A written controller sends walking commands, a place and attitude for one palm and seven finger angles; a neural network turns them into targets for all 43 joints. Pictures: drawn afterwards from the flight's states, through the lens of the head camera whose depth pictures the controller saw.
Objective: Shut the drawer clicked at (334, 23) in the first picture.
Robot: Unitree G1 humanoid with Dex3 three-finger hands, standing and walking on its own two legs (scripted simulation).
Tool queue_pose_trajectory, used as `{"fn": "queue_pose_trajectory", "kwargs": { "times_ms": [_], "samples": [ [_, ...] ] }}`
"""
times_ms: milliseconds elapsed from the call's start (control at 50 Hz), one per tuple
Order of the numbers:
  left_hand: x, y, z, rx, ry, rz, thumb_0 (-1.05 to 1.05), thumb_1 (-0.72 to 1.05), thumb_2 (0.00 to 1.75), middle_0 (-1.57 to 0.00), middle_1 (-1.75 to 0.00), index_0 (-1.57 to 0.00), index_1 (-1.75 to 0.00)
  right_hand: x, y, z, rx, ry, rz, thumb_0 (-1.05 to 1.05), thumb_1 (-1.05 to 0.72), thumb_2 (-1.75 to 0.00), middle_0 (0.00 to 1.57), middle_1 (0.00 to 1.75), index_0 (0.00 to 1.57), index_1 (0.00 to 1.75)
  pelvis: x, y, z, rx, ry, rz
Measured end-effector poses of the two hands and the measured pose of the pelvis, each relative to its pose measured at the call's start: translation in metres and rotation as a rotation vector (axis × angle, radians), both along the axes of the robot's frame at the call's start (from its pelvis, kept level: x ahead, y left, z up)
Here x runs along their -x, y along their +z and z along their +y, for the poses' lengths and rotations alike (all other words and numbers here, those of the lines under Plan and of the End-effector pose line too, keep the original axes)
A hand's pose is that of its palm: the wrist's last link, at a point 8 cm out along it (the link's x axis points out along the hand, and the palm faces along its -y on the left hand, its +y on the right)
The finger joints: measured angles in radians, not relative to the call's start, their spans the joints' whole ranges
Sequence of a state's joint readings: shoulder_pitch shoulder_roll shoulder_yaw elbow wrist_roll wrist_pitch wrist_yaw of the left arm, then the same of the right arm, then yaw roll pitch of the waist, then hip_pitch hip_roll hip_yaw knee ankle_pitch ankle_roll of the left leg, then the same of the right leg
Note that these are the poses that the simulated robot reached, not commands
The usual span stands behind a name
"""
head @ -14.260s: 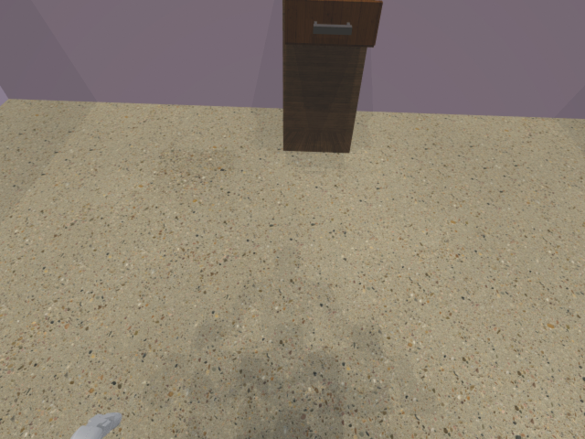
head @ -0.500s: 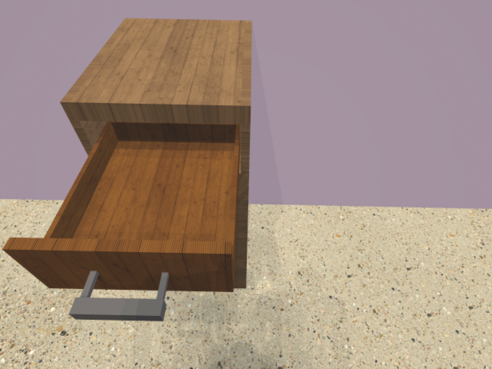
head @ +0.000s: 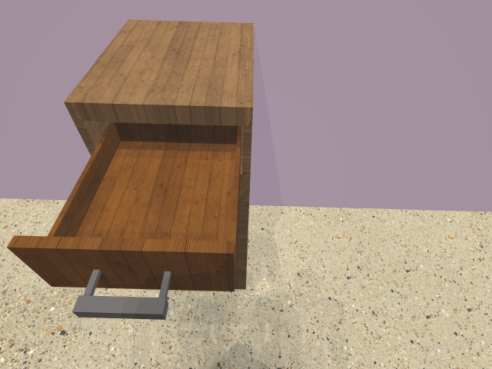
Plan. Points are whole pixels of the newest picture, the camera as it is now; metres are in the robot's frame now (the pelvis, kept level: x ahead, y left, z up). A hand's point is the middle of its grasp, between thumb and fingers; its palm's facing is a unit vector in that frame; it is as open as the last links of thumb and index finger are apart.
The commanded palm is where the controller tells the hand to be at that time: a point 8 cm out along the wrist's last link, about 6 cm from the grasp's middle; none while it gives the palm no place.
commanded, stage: look again from close up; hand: left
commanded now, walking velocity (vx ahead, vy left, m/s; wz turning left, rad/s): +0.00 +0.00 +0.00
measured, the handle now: (126, 292) +0.23 +0.21 +0.02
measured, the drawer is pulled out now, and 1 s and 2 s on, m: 0.30 0.29 0.29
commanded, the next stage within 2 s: raise the hand and make a fist in 0.18 s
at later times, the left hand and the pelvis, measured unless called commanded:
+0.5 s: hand (133, 351) +0.15 +0.18 -0.02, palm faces +0.24 -0.95 -0.19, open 6.9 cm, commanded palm +0.07 +0.20 -0.04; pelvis -0.03 -0.01 -0.01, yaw +3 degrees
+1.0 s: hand out of the picture +0.09 +0.13 +0.02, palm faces -0.03 -1.00 -0.03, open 4.4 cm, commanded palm +0.05 +0.20 +0.02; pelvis -0.09 -0.04 -0.05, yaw +3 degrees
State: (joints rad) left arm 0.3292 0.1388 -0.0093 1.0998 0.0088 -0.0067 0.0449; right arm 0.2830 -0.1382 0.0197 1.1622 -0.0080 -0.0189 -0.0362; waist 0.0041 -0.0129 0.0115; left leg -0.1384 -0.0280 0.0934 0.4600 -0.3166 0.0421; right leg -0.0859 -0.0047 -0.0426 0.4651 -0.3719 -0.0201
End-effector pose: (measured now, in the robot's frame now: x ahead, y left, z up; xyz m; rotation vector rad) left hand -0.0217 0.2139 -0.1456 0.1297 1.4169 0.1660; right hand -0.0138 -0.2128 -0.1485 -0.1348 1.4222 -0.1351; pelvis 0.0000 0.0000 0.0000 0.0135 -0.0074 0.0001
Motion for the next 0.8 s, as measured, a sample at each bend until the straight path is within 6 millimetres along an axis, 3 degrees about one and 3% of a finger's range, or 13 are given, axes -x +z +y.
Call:
{"fn": "queue_pose_trajectory", "kwargs": {
  "times_ms": [300, 340, 380, 420, 480, 500, 580, 640, 720, 800],
  "samples": [
    [0.017, 0.001, -0.007, 0.005, 0.008, 0.028, 0.0, 0.91, 0.9, -0.2, -0.3, -0.2, -0.3, 0.009, 0.0, 0.001, -0.01, -0.001, 0.017, 0.0, -0.91, -0.9, 0.2, 0.3, 0.19, 0.3, 0.004, 0.001, -0.002, 0.004, 0.005, 0.011],
    [-0.007, 0.017, 0.001, -0.035, 0.049, -0.107, 0.02, 0.94, 0.9, -0.2, -0.3, -0.21, -0.3, 0.002, 0.004, -0.006, 0.015, 0.001, -0.074, 0.01, -0.92, -0.9, 0.2, 0.3, 0.2, 0.3, 0.008, -0.001, -0.002, 0.003, 0.005, 0.019],
    [-0.043, 0.05, 0.022, -0.133, 0.054, -0.344, 0.05, 0.98, 0.89, -0.22, -0.31, -0.22, -0.31, -0.012, 0.009, -0.017, 0.039, -0.002, -0.217, 0.02, -0.93, -0.9, 0.2, 0.3, 0.2, 0.3, 0.013, -0.002, -0.003, -0.013, 0.008, 0.028],
    [-0.084, 0.088, 0.029, -0.18, 0.041, -0.576, 0.06, 0.99, 0.9, -0.23, -0.33, -0.23, -0.32, -0.03, 0.012, -0.027, 0.05, 0.005, -0.346, 0.02, -0.93, -0.9, 0.2, 0.3, 0.2, 0.3, 0.018, -0.004, -0.003, -0.019, 0.027, 0.037],
    [-0.141, 0.142, 0.016, -0.17, -0.027, -0.928, 0.05, 0.98, 0.9, -0.26, -0.36, -0.26, -0.36, -0.064, 0.018, -0.042, 0.071, 0.042, -0.53, 0.02, -0.92, -0.9, 0.2, 0.3, 0.2, 0.3, 0.03, -0.009, -0.004, -0.009, 0.045, 0.061],
    [-0.144, 0.142, 0.013, -0.144, 0.006, -0.956, 0.04, 0.97, 0.9, -0.27, -0.38, -0.26, -0.38, -0.076, 0.022, -0.046, 0.079, 0.05, -0.589, 0.02, -0.92, -0.9, 0.2, 0.3, 0.2, 0.3, 0.034, -0.011, -0.005, -0.006, 0.045, 0.075],
    [-0.12, 0.117, -0.015, 0.036, 0.031, -1.054, 0.01, 0.95, 0.9, -0.33, -0.45, -0.29, -0.45, -0.115, 0.048, -0.06, 0.114, 0.096, -0.766, 0.01, -0.91, -0.9, 0.2, 0.3, 0.2, 0.3, 0.05, -0.024, -0.016, -0.009, 0.028, 0.131],
    [-0.089, 0.119, -0.036, 0.121, -0.006, -1.157, 0.01, 0.93, 0.9, -0.39, -0.51, -0.36, -0.51, -0.14, 0.067, -0.064, 0.139, 0.179, -0.866, 0.01, -0.91, -0.9, 0.2, 0.3, 0.19, 0.3, 0.061, -0.034, -0.024, -0.003, 0.033, 0.139],
    [-0.062, 0.145, -0.029, 0.022, -0.08, -1.362, 0.02, 0.91, 0.9, -0.47, -0.59, -0.45, -0.59, -0.163, 0.074, -0.058, 0.125, 0.243, -0.97, 0.01, -0.91, -0.9, 0.2, 0.3, 0.19, 0.3, 0.077, -0.049, -0.032, 0.014, 0.056, 0.139],
    [-0.058, 0.161, -0.012, -0.07, -0.126, -1.526, 0.01, 0.9, 0.9, -0.55, -0.68, -0.54, -0.68, -0.167, 0.058, -0.042, 0.058, 0.272, -1.008, 0.01, -0.91, -0.9, 0.19, 0.3, 0.19, 0.3, 0.096, -0.065, -0.039, 0.031, 0.072, 0.147]
  ]
}}
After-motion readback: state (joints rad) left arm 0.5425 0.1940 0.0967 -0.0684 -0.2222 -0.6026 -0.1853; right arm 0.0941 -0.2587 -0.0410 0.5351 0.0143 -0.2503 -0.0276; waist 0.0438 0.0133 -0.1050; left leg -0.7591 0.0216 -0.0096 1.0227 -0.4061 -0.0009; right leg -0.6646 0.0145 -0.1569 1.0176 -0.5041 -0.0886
